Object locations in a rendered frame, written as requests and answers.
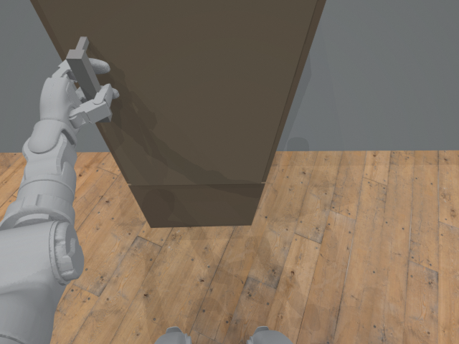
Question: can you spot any left robot hand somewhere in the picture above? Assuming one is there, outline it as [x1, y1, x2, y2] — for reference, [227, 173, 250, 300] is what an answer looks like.
[39, 58, 120, 136]

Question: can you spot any left robot upper arm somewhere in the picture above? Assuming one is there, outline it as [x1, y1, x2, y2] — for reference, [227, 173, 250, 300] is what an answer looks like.
[0, 220, 84, 344]

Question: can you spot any left robot shin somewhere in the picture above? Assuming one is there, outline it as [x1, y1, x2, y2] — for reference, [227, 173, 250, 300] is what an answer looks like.
[166, 326, 182, 334]

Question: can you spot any robot right thigh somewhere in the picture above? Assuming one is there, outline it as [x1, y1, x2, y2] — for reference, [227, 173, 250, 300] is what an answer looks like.
[247, 330, 293, 344]

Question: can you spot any handle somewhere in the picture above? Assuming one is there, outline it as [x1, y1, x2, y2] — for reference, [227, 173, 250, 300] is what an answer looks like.
[66, 37, 112, 123]

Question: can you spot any left robot forearm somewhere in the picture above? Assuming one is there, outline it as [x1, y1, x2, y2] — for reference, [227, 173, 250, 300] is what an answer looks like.
[0, 120, 77, 231]

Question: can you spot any cupboard door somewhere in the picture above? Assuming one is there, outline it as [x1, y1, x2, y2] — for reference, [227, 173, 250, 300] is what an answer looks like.
[37, 0, 317, 186]

